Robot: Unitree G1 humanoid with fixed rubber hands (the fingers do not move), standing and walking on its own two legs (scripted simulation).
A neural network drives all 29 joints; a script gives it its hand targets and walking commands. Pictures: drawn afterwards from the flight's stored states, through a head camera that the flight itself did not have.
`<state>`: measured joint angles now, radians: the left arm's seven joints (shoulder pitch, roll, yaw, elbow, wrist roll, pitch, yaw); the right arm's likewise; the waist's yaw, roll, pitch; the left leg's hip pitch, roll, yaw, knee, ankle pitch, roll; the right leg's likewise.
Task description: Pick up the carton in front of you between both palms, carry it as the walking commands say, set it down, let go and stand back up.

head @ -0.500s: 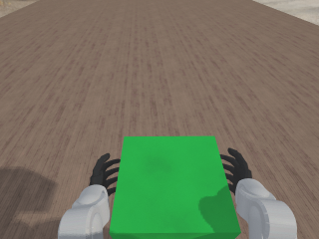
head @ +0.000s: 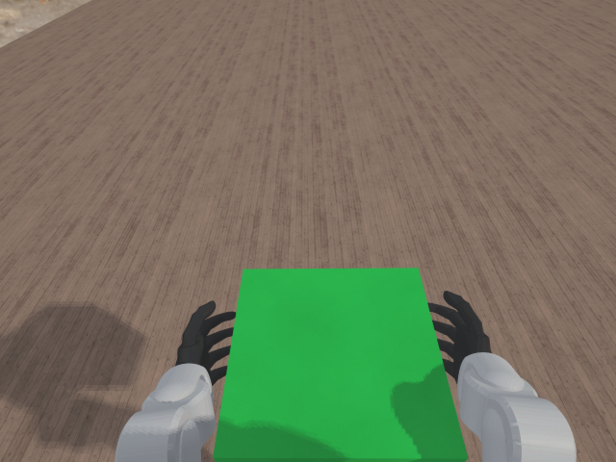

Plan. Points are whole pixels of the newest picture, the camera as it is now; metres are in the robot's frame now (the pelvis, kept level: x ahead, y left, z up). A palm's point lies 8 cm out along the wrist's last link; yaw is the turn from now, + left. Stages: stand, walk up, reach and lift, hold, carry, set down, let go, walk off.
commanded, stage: carry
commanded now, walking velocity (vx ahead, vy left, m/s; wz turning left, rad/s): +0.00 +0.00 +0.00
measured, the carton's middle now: (330, 394) +0.23 +0.00 +0.01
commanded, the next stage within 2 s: none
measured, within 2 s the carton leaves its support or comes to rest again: neither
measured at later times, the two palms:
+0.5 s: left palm (217, 283) +0.36 +0.15 +0.08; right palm (436, 282) +0.35 -0.15 +0.08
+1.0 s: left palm (224, 311) +0.33 +0.14 +0.06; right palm (450, 311) +0.31 -0.16 +0.06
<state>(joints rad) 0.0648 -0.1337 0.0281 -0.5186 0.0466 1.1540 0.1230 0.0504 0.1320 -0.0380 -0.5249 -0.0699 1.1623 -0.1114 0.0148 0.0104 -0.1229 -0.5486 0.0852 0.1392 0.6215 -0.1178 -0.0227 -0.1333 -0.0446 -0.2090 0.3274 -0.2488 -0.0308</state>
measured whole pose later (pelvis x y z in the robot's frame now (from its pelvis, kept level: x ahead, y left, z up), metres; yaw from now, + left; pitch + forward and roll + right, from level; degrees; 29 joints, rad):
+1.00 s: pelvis +0.08 +0.01 -0.02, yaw -3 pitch +1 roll +0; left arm -0.02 -0.13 0.05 -0.36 0.11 1.17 0.09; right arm -0.04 0.13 -0.07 -0.33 -0.11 1.15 -0.09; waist 0.00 -0.01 -0.13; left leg -0.38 0.09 0.21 0.53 -0.16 0.03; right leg -0.12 -0.05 -0.15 0.52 -0.42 0.01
